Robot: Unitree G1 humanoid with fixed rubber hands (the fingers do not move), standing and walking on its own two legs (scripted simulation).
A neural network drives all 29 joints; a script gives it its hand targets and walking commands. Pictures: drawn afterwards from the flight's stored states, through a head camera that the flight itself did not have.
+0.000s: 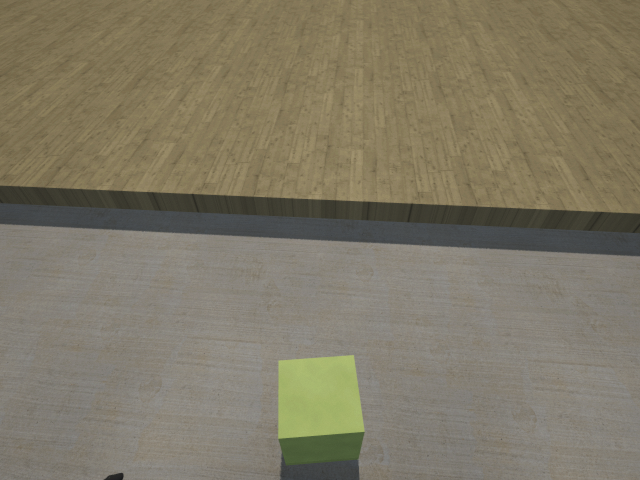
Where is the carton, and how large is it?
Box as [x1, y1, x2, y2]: [278, 355, 364, 464]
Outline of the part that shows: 353,355 279,360 278,438 286,464 358,458 364,431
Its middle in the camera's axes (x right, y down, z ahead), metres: +0.00 +0.50 +1.09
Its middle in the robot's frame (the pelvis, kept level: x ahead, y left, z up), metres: +0.45 +0.04 -0.66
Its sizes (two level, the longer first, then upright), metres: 0.210 0.200 0.250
